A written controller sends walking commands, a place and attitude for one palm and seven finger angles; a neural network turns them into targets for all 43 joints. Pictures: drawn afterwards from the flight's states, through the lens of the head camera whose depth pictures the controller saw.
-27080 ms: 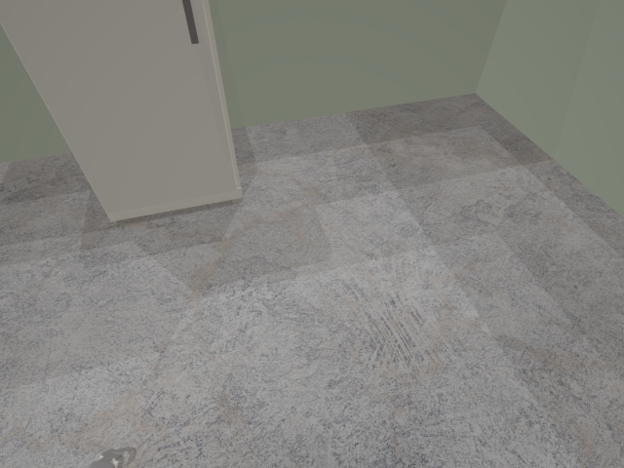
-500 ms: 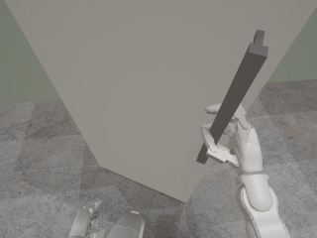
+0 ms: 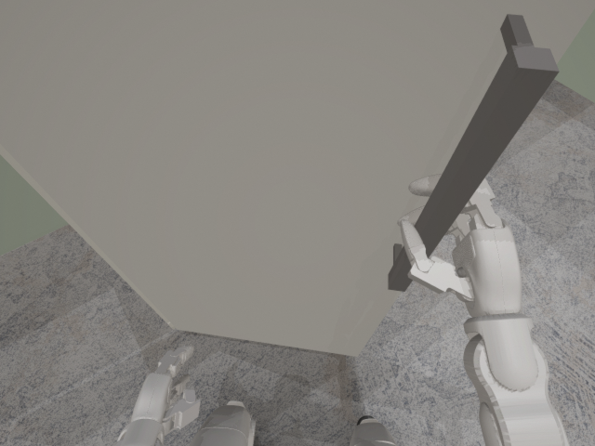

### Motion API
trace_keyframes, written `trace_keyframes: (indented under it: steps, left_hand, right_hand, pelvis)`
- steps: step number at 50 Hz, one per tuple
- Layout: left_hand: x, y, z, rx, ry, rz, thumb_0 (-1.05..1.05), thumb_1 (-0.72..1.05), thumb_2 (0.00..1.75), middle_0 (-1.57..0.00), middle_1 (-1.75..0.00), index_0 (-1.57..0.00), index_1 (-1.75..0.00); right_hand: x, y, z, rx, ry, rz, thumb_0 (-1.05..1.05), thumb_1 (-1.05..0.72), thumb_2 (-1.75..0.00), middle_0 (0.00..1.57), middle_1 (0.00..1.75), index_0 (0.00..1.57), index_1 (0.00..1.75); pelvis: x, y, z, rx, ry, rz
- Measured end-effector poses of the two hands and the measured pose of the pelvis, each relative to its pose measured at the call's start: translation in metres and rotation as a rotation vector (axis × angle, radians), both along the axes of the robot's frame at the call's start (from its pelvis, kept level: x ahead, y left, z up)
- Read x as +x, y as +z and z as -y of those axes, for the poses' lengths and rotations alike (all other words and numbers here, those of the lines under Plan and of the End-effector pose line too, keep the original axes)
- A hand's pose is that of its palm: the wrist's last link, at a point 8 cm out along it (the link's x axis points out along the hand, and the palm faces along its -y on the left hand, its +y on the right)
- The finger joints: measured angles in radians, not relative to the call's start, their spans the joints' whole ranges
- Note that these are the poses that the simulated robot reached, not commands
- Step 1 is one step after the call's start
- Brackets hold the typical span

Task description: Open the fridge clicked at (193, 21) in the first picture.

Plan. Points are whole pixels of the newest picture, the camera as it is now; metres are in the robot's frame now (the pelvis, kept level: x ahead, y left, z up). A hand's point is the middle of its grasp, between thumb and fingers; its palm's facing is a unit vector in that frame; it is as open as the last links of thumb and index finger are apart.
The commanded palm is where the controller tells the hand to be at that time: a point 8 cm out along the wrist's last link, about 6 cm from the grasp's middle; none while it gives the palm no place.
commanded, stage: walk backward, drawing the door open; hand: right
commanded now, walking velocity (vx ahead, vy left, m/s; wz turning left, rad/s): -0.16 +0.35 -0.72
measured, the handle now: (436, 197) +0.34 -0.12 +0.17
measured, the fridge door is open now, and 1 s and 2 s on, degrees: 43 77 73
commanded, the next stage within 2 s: stop walking and hold the door back in 0.88 s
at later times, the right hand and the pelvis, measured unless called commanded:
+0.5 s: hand (364, 375) +0.18 -0.04 +0.14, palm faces +0.55 +0.79 -0.27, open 6.8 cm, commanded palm +0.12 -0.06 +0.15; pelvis -0.01 +0.23 -0.01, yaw -24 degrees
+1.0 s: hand out of the picture +0.05 +0.06 +0.14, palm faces +0.86 +0.41 -0.31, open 6.6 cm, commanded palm +0.01 +0.05 +0.14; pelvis +0.03 +0.40 +0.00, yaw -46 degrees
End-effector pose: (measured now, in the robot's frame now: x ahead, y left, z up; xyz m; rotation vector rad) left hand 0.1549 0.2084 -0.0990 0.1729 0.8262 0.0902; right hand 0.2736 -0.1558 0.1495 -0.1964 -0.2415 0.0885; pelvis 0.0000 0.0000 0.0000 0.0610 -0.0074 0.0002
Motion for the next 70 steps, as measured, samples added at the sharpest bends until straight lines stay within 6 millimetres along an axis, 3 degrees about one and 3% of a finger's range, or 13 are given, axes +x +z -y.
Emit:
trace_keyframes:
  steps: [4, 10, 15, 21, 25, 31, 34, 38, 45, 52, 57, 63, 70]
  left_hand:
    - [0.012, -0.019, -0.032, -0.026, -0.049, 0.003, 0.01, 0.91, 0.9, -0.2, -0.3, -0.2, -0.3]
    - [0.03, -0.002, -0.071, 0.024, -0.103, 0.046, 0.02, 0.91, 0.9, -0.2, -0.3, -0.2, -0.3]
    - [0.047, -0.002, -0.093, 0.07, -0.19, 0.131, 0.01, 0.91, 0.9, -0.2, -0.3, -0.2, -0.3]
    - [0.048, 0.001, -0.12, 0.033, -0.362, 0.04, 0.01, 0.91, 0.9, -0.2, -0.3, -0.2, -0.3]
    - [0.064, -0.012, -0.144, -0.012, -0.428, 0.026, 0.01, 0.91, 0.9, -0.2, -0.3, -0.2, -0.3]
    - [0.089, 0.003, -0.18, 0.038, -0.471, 0.03, 0.02, 0.91, 0.9, -0.2, -0.3, -0.2, -0.3]
    - [0.101, 0.013, -0.191, 0.073, -0.516, 0.065, 0.02, 0.91, 0.9, -0.2, -0.3, -0.2, -0.3]
    - [0.114, 0.013, -0.199, 0.101, -0.563, 0.133, 0.01, 0.91, 0.9, -0.2, -0.3, -0.2, -0.3]
    - [0.111, 0.022, -0.207, 0.035, -0.737, 0.07, 0.01, 0.91, 0.9, -0.2, -0.3, -0.2, -0.3]
    - [0.142, 0.0, -0.223, -0.04, -0.85, 0.066, 0.01, 0.9, 0.9, -0.2, -0.3, -0.2, -0.3]
    - [0.163, 0.007, -0.244, 0.036, -0.902, 0.07, 0.01, 0.91, 0.9, -0.2, -0.3, -0.2, -0.3]
    - [0.174, 0.028, -0.268, 0.085, -0.908, 0.133, 0.01, 0.91, 0.9, -0.2, -0.3, -0.2, -0.3]
    - [0.149, 0.034, -0.296, 0.127, -0.885, 0.166, 0.01, 0.91, 0.9, -0.2, -0.3, -0.2, -0.3]
  right_hand:
    - [-0.025, 0.0, -0.011, -0.032, -0.157, 0.028, -0.05, -0.6, -0.79, 0.45, 1.39, 0.22, 1.37]
    - [-0.06, 0.003, -0.026, -0.028, -0.259, -0.012, -0.03, -0.61, -0.79, 0.45, 1.39, 0.23, 1.37]
    - [-0.084, -0.004, -0.038, -0.019, -0.32, 0.086, -0.05, -0.61, -0.8, 0.45, 1.4, 0.23, 1.35]
    - [-0.117, 0.001, -0.061, -0.047, -0.509, 0.024, -0.04, -0.63, -0.81, 0.45, 1.4, 0.22, 1.34]
    - [-0.142, 0.002, -0.082, -0.071, -0.661, 0.007, -0.04, -0.65, -0.82, 0.45, 1.4, 0.21, 1.32]
    - [-0.177, 0.006, -0.11, -0.056, -0.799, -0.054, -0.03, -0.65, -0.81, 0.45, 1.4, 0.24, 1.33]
    - [-0.193, 0.006, -0.123, -0.048, -0.833, -0.049, -0.03, -0.65, -0.81, 0.45, 1.4, 0.25, 1.34]
    - [-0.215, 0.001, -0.138, -0.057, -0.866, 0.023, -0.04, -0.64, -0.81, 0.45, 1.4, 0.26, 1.34]
    - [-0.25, 0.005, -0.178, -0.053, -1.03, -0.037, -0.03, -0.65, -0.8, 0.45, 1.4, 0.26, 1.34]
    - [-0.286, 0.006, -0.226, -0.104, -1.258, -0.062, -0.08, -0.59, -0.79, 0.45, 1.4, 0.27, 1.33]
    - [-0.295, 0.007, -0.241, -0.083, -1.314, -0.088, -0.1, -0.58, -0.81, 0.45, 1.4, 0.35, 1.36]
    - [-0.293, 0.007, -0.235, -0.058, -1.291, -0.09, -0.1, -0.57, -0.82, 0.45, 1.4, 0.41, 1.38]
    - [-0.281, 0.006, -0.223, 0.009, -1.243, -0.024, -0.05, -0.6, -0.82, 0.45, 1.4, 0.42, 1.39]
  pelvis:
    - [-0.007, -0.013, -0.044, -0.035, -0.071, 0.006]
    - [-0.016, -0.003, -0.083, -0.088, -0.188, 0.024]
    - [-0.023, -0.024, -0.118, -0.081, -0.252, 0.016]
    - [-0.024, -0.005, -0.186, -0.033, -0.367, 0.023]
    - [-0.014, -0.013, -0.231, -0.048, -0.423, 0.006]
    - [-0.008, 0.001, -0.271, -0.104, -0.523, 0.002]
    - [-0.007, 0.002, -0.287, -0.099, -0.592, -0.016]
    - [-0.008, -0.014, -0.308, -0.089, -0.642, -0.014]
    - [0.008, 0.007, -0.364, -0.043, -0.756, 0.027]
    - [0.035, -0.007, -0.418, -0.059, -0.821, 0.001]
    - [0.033, 0.005, -0.44, -0.114, -0.876, -0.012]
    - [0.022, 0.009, -0.462, -0.127, -0.939, -0.027]
    - [-0.012, 0.0, -0.483, -0.093, -0.94, -0.011]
